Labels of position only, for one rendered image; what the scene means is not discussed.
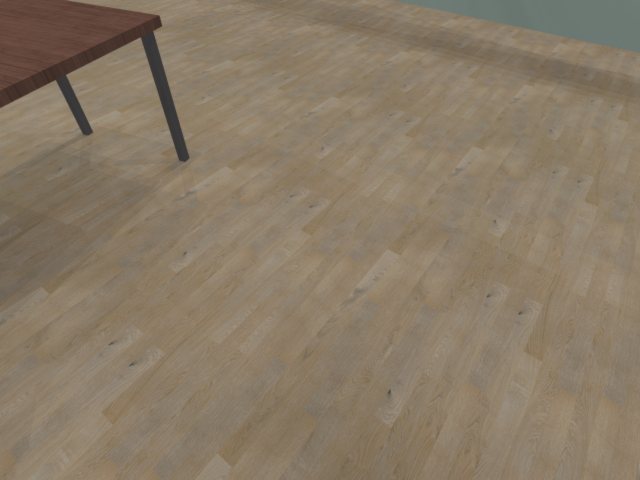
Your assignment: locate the table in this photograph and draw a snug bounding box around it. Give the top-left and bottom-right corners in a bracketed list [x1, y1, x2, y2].
[0, 0, 189, 162]

